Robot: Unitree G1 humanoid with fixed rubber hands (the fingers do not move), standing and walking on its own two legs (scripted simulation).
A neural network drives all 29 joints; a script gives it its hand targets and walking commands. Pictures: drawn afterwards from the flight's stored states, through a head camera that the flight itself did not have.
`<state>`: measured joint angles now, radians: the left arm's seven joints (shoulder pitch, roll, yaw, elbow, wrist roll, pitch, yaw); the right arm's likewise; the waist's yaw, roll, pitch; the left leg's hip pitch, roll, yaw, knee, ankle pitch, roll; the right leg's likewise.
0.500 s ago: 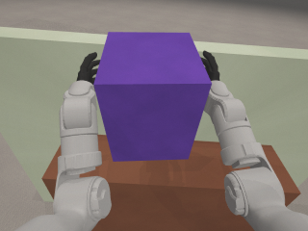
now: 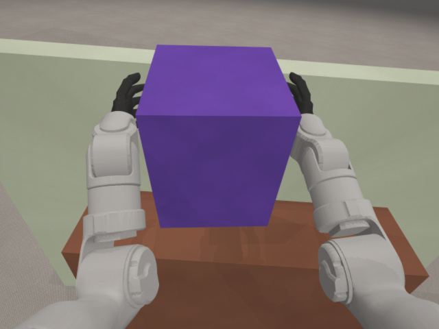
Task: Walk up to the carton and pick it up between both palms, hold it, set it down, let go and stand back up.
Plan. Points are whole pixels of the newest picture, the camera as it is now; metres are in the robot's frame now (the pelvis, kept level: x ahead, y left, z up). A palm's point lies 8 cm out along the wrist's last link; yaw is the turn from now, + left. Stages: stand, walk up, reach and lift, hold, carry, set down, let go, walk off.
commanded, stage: hold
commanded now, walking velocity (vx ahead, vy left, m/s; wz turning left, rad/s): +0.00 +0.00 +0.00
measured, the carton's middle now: (214, 139) +0.37 +0.00 +0.21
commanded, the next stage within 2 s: none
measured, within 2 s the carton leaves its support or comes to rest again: neither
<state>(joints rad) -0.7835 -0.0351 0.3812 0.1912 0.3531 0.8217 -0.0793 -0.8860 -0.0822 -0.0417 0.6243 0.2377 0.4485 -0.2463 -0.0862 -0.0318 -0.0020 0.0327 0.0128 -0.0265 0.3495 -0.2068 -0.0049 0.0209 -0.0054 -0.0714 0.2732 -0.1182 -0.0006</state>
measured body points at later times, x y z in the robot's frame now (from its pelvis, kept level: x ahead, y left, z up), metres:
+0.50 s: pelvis +0.00 +0.00 +0.00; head -0.07 +0.02 +0.44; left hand +0.38 +0.15 +0.25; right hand +0.38 -0.14 +0.26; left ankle +0.01 +0.12 -0.75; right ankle +0.03 -0.12 -0.75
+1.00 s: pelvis +0.00 +0.00 +0.00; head -0.07 +0.02 +0.44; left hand +0.38 +0.15 +0.25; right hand +0.38 -0.15 +0.25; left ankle +0.01 +0.12 -0.75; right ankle +0.03 -0.12 -0.75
